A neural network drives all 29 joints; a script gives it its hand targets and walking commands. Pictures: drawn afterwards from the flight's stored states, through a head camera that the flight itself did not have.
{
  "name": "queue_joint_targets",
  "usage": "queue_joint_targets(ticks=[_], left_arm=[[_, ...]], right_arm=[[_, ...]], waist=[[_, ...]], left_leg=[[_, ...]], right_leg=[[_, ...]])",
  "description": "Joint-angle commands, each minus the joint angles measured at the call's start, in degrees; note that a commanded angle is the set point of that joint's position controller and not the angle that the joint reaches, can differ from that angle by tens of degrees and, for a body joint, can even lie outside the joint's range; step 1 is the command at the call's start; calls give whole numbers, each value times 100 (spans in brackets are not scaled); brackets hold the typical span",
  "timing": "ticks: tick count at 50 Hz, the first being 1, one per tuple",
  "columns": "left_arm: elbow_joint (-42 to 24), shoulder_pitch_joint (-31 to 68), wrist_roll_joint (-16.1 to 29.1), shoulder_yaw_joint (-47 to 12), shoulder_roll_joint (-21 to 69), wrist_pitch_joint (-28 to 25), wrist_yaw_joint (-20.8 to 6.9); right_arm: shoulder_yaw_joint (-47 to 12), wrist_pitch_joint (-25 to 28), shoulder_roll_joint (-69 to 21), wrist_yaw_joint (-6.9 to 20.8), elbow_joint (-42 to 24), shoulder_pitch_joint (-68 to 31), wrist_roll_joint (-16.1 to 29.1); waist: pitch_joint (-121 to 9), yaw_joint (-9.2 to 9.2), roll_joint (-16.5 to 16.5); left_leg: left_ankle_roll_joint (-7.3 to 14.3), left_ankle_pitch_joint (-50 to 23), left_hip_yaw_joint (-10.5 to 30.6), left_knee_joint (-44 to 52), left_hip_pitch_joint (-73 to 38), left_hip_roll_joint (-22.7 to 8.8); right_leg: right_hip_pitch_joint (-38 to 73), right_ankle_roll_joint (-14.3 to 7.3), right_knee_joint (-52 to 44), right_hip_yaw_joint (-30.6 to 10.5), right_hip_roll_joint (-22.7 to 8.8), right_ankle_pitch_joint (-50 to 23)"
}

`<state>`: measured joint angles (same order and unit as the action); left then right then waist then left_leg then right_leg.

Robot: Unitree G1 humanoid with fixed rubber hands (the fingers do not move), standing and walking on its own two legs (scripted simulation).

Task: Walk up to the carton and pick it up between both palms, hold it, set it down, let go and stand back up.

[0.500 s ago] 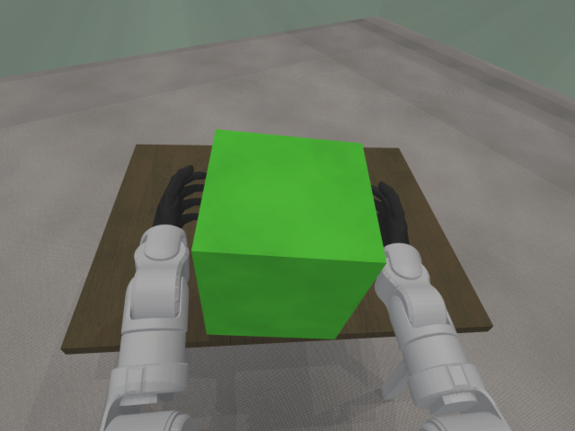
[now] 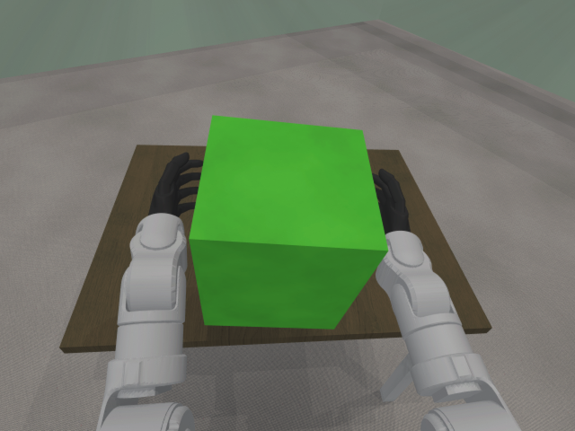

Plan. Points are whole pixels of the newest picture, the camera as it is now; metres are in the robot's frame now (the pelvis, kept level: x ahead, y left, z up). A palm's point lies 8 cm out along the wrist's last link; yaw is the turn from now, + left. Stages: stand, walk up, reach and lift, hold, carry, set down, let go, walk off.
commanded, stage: hold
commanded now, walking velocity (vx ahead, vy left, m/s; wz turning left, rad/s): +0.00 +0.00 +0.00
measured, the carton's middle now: (279, 232) +0.37 +0.01 +0.09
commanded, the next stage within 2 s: none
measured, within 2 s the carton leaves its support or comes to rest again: neither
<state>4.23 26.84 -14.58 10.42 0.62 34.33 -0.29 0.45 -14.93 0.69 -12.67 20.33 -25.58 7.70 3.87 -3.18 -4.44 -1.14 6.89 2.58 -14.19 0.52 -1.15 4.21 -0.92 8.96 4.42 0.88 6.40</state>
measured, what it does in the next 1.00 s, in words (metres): stands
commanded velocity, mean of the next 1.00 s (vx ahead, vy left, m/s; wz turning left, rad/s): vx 0.00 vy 0.00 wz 0.00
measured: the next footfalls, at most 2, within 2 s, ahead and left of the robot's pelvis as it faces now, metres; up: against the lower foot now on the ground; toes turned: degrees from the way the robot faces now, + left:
none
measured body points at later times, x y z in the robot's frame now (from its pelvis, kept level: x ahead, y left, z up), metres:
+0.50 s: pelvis +0.00 +0.00 +0.00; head -0.02 +0.04 +0.45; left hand +0.37 +0.16 +0.16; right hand +0.36 -0.14 +0.14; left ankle +0.02 +0.13 -0.75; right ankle -0.01 -0.10 -0.75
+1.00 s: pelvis -0.01 +0.00 +0.00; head -0.03 +0.04 +0.45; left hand +0.36 +0.17 +0.17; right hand +0.36 -0.14 +0.15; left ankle +0.02 +0.13 -0.75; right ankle -0.01 -0.10 -0.75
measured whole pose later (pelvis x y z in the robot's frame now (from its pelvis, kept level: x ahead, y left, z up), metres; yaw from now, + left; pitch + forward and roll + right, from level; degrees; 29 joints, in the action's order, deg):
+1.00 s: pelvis -0.01 +0.00 +0.00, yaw +1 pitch -7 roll -1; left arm 1.4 29.5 -16.3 12.3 1.1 37.9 -1.0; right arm 1.3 -17.3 0.6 -11.9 20.7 -29.5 7.3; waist 3.9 -3.6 -4.3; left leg -1.0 6.2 2.7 -14.4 1.5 -0.9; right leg 3.4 -0.9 9.3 5.2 0.6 6.1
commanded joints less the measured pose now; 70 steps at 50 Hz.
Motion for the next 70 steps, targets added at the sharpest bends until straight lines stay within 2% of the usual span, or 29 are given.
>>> queue_joint_targets(ticks=[1, 3, 4, 5, 8, 10, 14, 18, 21, 24, 29, 32, 35, 38, 41, 43, 45, 46, 48, 52, 55, 57, 58, 59, 61, 64, 68, 70], left_arm=[[-901, 2558, 602, -2117, 2136, -233, -849], [-650, 2417, 538, -1882, 1897, -141, -870], [-696, 2671, 544, -1905, 2033, -118, -921], [-679, 2646, 504, -1828, 1963, -111, -913], [-941, 2552, 534, -1946, 2023, -151, -911], [-1163, 2664, 608, -2121, 2142, -183, -898], [-1011, 2637, 612, -2061, 2064, -217, -833], [-1029, 2753, 558, -1986, 2118, -84, -822], [-875, 2601, 508, -1830, 2003, -52, -852], [-1230, 2948, 547, -2016, 2179, -75, -867], [-1148, 2766, 488, -1955, 2082, -21, -878], [-1037, 2682, 435, -1794, 1990, 41, -914], [-913, 2537, 453, -1786, 1954, 41, -902], [-1277, 2917, 516, -1998, 2122, 63, -900], [-1082, 2687, 544, -1905, 2043, -22, -889], [-1025, 2794, 507, -1920, 2072, -10, -865], [-975, 2938, 528, -1864, 2066, -7, -844], [-1047, 2991, 533, -1882, 2121, -2, -836], [-1080, 2995, 591, -1976, 2130, -23, -807], [-1103, 2985, 512, -1942, 2227, 43, -828], [-869, 2918, 415, -1713, 2128, 141, -869], [-1006, 2994, 456, -1751, 2159, 137, -876], [-1066, 3042, 446, -1816, 2182, 140, -874], [-1131, 3045, 439, -1806, 2155, 124, -877], [-966, 3006, 405, -1730, 2199, 172, -920], [-968, 2892, 366, -1664, 2065, 146, -936], [-1094, 2887, 473, -1819, 2080, 71, -931], [-1119, 2742, 492, -1857, 2028, -39, -919]], right_arm=[[-1743, 271, -1797, 444, -1503, -3050, 303], [-1657, 188, -1571, 413, -1248, -2830, 312], [-1594, 141, -1736, 426, -1226, -3160, 314], [-1509, 145, -1605, 447, -1158, -3035, 247], [-1536, 235, -1600, 458, -1393, -3015, 279], [-1601, 291, -1712, 423, -1714, -3226, 289], [-1614, 256, -1632, 477, -1544, -3171, 250], [-1528, 173, -1701, 527, -1506, -3447, 244], [-1548, 154, -1621, 513, -1391, -3140, 219], [-1658, 175, -1854, 474, -1691, -3563, 266], [-1680, 99, -1758, 433, -1526, -3295, 292], [-1682, 58, -1746, 428, -1512, -3276, 312], [-1632, 87, -1551, 433, -1452, -3175, 285], [-1604, 43, -1734, 426, -1529, -3529, 356], [-1511, 67, -1620, 481, -1430, -3257, 191], [-1437, 75, -1599, 514, -1398, -3508, 216], [-1393, 76, -1603, 541, -1300, -3564, 146], [-1396, 87, -1621, 551, -1277, -3605, 161], [-1386, 121, -1618, 556, -1350, -3603, 165], [-1470, 64, -1713, 533, -1390, -3609, 222], [-1442, -5, -1698, 509, -1368, -3737, 230], [-1507, 8, -1788, 491, -1469, -3810, 263], [-1517, 11, -1813, 474, -1455, -3771, 280], [-1544, 8, -1777, 464, -1452, -3701, 286], [-1564, -31, -1822, 433, -1399, -3745, 291], [-1464, -35, -1705, 456, -1298, -3592, 269], [-1492, 25, -1686, 466, -1413, -3562, 256], [-1482, 82, -1634, 478, -1366, -3319, 155]], waist=[[-2078, -92, 499], [-1742, -97, 489], [-1626, -120, 480], [-1592, -109, 459], [-1956, -182, 482], [-2091, -167, 504], [-1856, -77, 481], [-1770, -97, 398], [-1875, -61, 366], [-2209, -70, 431], [-2120, -78, 525], [-1894, -5, 340], [-1882, -60, 421], [-1984, -122, 575], [-1889, -102, 480], [-1877, -84, 595], [-1733, -111, 527], [-1859, -137, 460], [-2041, -160, 589], [-2085, -146, 481], [-1890, -7, 355], [-2042, -10, 314], [-2131, -52, 378], [-2187, -18, 416], [-2036, -27, 411], [-2015, -24, 486], [-2089, -96, 480], [-2006, -73, 567]], left_leg=[[-12, -1335, -266, -25, -638, 256], [-24, -1192, -278, 10, -579, 245], [-33, -931, -245, 56, -392, 249], [-52, -847, -277, 87, -440, 213], [-94, -1277, -259, -4, -667, 216], [-114, -1499, -219, -64, -670, 238], [-105, -1161, -213, -9, -561, 187], [-78, -807, -252, 76, -539, 196], [-26, -1064, -281, 12, -623, 223], [-26, -1351, -273, -65, -673, 266], [-12, -1483, -277, -62, -676, 287], [31, -1270, -252, 6, -555, 246], [-15, -1236, -283, 19, -578, 242], [-50, -1287, -242, -19, -637, 261], [-48, -1054, -233, 1, -623, 204], [-63, -931, -256, 35, -582, 222], [-82, -708, -260, 60, -485, 186], [-92, -777, -266, 73, -564, 195], [-99, -983, -274, -6, -610, 214], [-91, -1288, -238, -61, -672, 233], [17, -952, -277, 19, -440, 253], [35, -979, -283, 15, -432, 250], [-2, -1182, -301, 25, -502, 263], [0, -1236, -298, -19, -554, 278], [6, -1229, -301, 13, -515, 299], [-5, -1092, -302, 32, -500, 279], [-57, -1293, -260, -34, -656, 267], [-68, -1273, -236, -32, -636, 239]], right_leg=[[607, 317, 121, 110, 68, -1609], [562, 333, 94, 123, 26, -1484], [422, 327, 54, 132, 69, -1181], [386, 298, 56, 156, 55, -1051], [487, 271, 87, 173, 116, -1409], [565, 261, 114, 171, 141, -1588], [399, 232, 73, 184, 138, -1155], [314, 265, 56, 232, 169, -802], [520, 287, 93, 166, 86, -1187], [505, 302, 122, 125, 139, -1444], [640, 313, 145, 111, 88, -1668], [626, 339, 134, 131, 81, -1488], [631, 313, 129, 137, 77, -1459], [398, 277, 102, 146, 125, -1330], [344, 274, 97, 179, 123, -1069], [243, 263, 82, 180, 134, -895], [177, 223, 65, 229, 144, -636], [227, 217, 54, 242, 170, -686], [219, 218, 90, 227, 166, -805], [350, 232, 74, 177, 151, -1190], [441, 296, 79, 156, 92, -1013], [515, 304, 122, 158, 107, -1139], [566, 297, 127, 159, 125, -1334], [547, 288, 134, 151, 110, -1385], [554, 322, 96, 102, 94, -1431], [461, 315, 132, 142, 91, -1204], [388, 287, 101, 165, 134, -1334], [364, 300, 144, 186, 130, -1352]])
